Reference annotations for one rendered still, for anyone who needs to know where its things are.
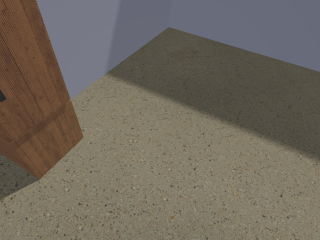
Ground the cupboard door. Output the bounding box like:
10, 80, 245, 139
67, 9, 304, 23
0, 0, 69, 140

